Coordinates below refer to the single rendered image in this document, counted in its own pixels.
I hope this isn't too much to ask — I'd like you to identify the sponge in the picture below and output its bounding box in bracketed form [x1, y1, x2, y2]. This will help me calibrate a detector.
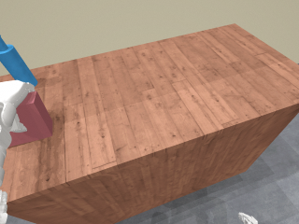
[9, 91, 53, 147]

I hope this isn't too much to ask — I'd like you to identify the table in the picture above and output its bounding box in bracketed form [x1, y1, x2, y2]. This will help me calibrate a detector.
[0, 23, 299, 224]

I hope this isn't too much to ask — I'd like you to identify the robot right hand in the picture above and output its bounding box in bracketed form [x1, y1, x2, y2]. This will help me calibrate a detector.
[238, 212, 258, 224]

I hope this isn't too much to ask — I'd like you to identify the robot left hand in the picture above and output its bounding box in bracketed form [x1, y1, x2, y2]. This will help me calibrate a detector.
[0, 80, 35, 133]

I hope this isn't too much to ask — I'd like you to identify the robot left forearm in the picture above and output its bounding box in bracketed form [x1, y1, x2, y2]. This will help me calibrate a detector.
[0, 99, 17, 187]

